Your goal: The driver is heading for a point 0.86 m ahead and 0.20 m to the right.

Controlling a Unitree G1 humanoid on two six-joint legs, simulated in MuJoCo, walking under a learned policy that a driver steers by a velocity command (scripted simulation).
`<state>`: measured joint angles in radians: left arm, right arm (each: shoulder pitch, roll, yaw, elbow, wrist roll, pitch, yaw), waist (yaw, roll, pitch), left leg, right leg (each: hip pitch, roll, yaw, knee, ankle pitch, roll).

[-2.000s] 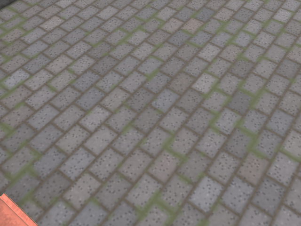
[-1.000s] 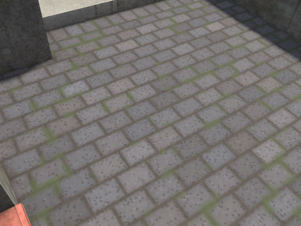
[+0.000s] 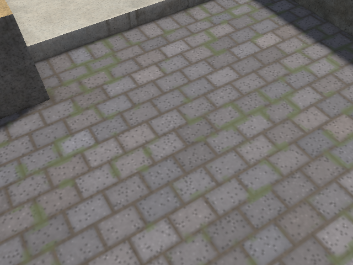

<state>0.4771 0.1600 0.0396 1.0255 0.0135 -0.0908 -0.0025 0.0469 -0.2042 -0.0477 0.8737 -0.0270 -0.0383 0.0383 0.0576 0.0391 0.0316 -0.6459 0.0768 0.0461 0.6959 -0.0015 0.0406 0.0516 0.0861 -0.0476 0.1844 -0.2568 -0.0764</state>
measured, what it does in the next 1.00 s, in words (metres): walks ahead: left foot, then right foot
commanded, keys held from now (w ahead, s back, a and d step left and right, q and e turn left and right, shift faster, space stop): w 0.56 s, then w+e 0.44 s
